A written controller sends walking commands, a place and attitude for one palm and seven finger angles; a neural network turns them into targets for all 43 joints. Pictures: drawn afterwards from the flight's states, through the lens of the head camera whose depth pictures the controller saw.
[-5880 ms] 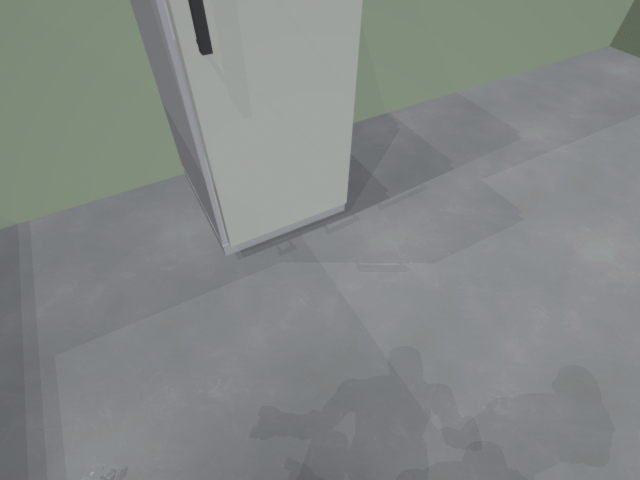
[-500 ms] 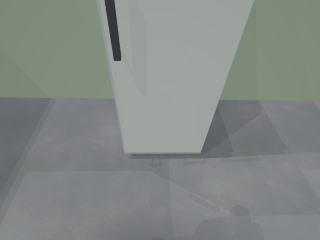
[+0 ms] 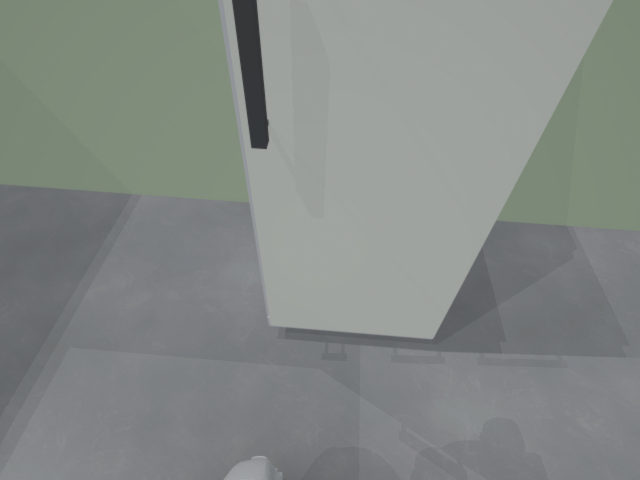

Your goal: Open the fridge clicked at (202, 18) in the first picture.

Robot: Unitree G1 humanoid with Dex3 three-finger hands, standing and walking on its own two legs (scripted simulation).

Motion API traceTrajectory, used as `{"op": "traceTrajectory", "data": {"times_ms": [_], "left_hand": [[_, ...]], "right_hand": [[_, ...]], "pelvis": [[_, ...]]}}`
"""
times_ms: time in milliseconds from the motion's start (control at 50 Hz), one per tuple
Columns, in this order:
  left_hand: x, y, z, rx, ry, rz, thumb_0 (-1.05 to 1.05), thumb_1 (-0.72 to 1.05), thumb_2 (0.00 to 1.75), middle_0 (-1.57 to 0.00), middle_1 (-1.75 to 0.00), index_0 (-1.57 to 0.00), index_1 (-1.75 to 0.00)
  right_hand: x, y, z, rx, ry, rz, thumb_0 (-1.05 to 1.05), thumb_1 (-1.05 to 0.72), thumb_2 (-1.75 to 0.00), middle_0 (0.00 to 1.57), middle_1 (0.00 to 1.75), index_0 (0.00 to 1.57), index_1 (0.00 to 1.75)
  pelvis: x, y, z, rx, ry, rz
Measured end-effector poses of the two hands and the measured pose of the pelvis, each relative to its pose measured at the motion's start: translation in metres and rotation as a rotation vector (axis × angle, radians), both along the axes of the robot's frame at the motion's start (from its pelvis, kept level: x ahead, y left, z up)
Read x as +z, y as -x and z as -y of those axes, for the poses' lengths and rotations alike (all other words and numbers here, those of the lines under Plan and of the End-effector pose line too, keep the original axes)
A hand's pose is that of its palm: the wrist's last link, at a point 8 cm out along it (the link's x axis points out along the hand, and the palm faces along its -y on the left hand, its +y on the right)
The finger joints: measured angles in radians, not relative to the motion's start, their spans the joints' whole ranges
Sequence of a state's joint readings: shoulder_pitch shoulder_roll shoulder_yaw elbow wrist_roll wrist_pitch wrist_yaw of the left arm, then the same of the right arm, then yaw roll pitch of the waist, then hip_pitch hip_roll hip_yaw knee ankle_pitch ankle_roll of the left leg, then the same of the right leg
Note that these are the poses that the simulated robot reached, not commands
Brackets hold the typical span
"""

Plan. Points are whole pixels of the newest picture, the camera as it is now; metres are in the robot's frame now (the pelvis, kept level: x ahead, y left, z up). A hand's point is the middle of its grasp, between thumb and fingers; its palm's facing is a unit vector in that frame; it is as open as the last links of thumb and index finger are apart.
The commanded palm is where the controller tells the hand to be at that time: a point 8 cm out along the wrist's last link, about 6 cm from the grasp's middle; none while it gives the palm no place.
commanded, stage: take the last steps up to it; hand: left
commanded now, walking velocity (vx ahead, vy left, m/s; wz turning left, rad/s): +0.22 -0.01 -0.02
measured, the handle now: (251, 29) +0.63 +0.17 +0.26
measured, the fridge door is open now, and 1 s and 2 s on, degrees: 0 0 0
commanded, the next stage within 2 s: come to a stop and stand still in 0.22 s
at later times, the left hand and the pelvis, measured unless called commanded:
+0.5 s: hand (206, 417) +0.23 +0.20 -0.17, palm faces -0.04 -0.97 -0.23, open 7.4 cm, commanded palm none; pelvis +0.14 +0.02 -0.01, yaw -3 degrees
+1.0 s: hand (170, 467) +0.16 +0.24 -0.18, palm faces +0.01 -0.98 -0.21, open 7.3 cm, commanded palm none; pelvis +0.12 +0.05 +0.00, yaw -2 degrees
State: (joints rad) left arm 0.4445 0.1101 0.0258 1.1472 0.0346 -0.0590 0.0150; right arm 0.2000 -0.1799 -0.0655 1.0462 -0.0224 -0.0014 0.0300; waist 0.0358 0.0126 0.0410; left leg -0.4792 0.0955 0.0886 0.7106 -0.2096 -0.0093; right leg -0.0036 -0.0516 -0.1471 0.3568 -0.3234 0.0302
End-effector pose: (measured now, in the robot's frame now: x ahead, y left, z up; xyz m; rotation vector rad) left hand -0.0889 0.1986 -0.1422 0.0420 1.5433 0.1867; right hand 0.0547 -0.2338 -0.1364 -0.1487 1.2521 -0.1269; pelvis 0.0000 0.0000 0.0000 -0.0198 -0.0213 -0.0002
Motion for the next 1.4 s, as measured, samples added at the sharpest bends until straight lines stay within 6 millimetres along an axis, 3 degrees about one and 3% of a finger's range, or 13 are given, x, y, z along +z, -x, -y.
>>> {"op": "traceTrajectory", "data": {"times_ms": [80,160,280,380,460,540,640,720,800,880,1000,1200,1400], "left_hand": [[-0.019,-0.011,-0.018,0.022,0.034,-0.076,0.01,0.9,0.9,-0.21,-0.3,-0.2,-0.3],[-0.02,-0.059,-0.043,-0.028,0.023,-0.05,0.01,0.9,0.9,-0.21,-0.3,-0.2,-0.3],[-0.006,-0.171,-0.07,-0.103,-0.032,0.146,0.01,0.91,0.9,-0.2,-0.3,-0.2,-0.3],[0.006,-0.252,-0.072,-0.148,-0.064,0.282,0.0,0.91,0.9,-0.2,-0.3,-0.2,-0.3],[0.008,-0.299,-0.06,-0.186,-0.084,0.345,0.0,0.91,0.9,-0.2,-0.3,-0.2,-0.3],[0.007,-0.321,-0.043,-0.219,-0.089,0.345,0.0,0.91,0.9,-0.2,-0.3,-0.2,-0.3],[0.002,-0.325,-0.032,-0.204,-0.073,0.331,0.0,0.9,0.9,-0.2,-0.3,-0.2,-0.3],[-0.005,-0.316,-0.04,-0.162,-0.063,0.332,0.0,0.91,0.9,-0.21,-0.3,-0.2,-0.3],[-0.014,-0.299,-0.059,-0.127,-0.055,0.312,0.0,0.91,0.9,-0.21,-0.3,-0.21,-0.3],[-0.008,-0.278,-0.078,-0.123,-0.065,0.258,0.0,0.92,0.9,-0.21,-0.3,-0.2,-0.3],[-0.002,-0.243,-0.087,-0.118,-0.074,0.186,0.0,0.91,0.9,-0.2,-0.3,-0.2,-0.3],[0.001,-0.194,-0.057,-0.129,-0.05,0.099,0.0,0.91,0.9,-0.2,-0.3,-0.2,-0.3],[0.0,-0.173,-0.022,-0.108,-0.007,0.088,0.0,0.9,0.9,-0.2,-0.3,-0.2,-0.3]], "right_hand": [[-0.003,-0.063,-0.022,0.041,0.04,0.098,0.01,-0.92,-0.9,0.19,0.3,0.19,0.3],[0.003,-0.084,-0.042,0.007,0.037,0.136,0.01,-0.92,-0.9,0.19,0.3,0.19,0.3],[0.011,-0.083,-0.045,-0.071,0.049,0.101,-0.02,-0.96,-0.9,0.2,0.3,0.2,0.3],[0.001,-0.066,-0.048,-0.095,0.02,-0.016,-0.01,-0.94,-0.9,0.2,0.3,0.2,0.3],[-0.013,-0.053,-0.051,-0.124,-0.021,-0.112,0.0,-0.93,-0.9,0.2,0.3,0.2,0.3],[-0.025,-0.048,-0.052,-0.169,-0.066,-0.175,0.01,-0.92,-0.9,0.2,0.3,0.19,0.3],[-0.027,-0.05,-0.052,-0.169,-0.072,-0.217,0.01,-0.91,-0.9,0.2,0.3,0.19,0.3],[-0.023,-0.056,-0.05,-0.141,-0.031,-0.21,0.01,-0.91,-0.9,0.2,0.3,0.19,0.3],[-0.016,-0.062,-0.051,-0.123,0.019,-0.154,0.01,-0.91,-0.9,0.2,0.3,0.19,0.3],[-0.004,-0.066,-0.058,-0.107,0.037,-0.108,0.01,-0.91,-0.9,0.2,0.3,0.19,0.3],[-0.001,-0.071,-0.061,-0.091,0.036,-0.089,0.02,-0.93,-0.9,0.2,0.3,0.2,0.3],[-0.008,-0.053,-0.049,-0.103,-0.002,-0.109,0.01,-0.93,-0.9,0.2,0.3,0.2,0.3],[-0.01,-0.019,-0.052,-0.101,-0.042,-0.184,0.01,-0.92,-0.9,0.2,0.3,0.19,0.3]], "pelvis": [[-0.017,-0.032,-0.023,-0.007,0.007,0.002],[-0.012,-0.054,-0.035,-0.041,-0.009,0.013],[0.002,-0.085,-0.044,-0.052,-0.025,0.003],[0.004,-0.11,-0.042,-0.048,-0.035,0.002],[-0.001,-0.128,-0.031,-0.045,-0.046,0.016],[-0.006,-0.142,-0.022,-0.048,-0.041,0.02],[-0.008,-0.142,-0.02,-0.026,-0.023,0.0],[-0.01,-0.133,-0.027,-0.014,-0.011,-0.005],[-0.012,-0.123,-0.04,-0.022,-0.021,0.005],[-0.004,-0.121,-0.048,-0.028,-0.019,0.001],[0.003,-0.12,-0.05,-0.032,-0.018,0.002],[0.004,-0.109,-0.037,-0.038,-0.022,0.021],[0.006,-0.102,-0.022,-0.033,-0.026,0.021]]}}
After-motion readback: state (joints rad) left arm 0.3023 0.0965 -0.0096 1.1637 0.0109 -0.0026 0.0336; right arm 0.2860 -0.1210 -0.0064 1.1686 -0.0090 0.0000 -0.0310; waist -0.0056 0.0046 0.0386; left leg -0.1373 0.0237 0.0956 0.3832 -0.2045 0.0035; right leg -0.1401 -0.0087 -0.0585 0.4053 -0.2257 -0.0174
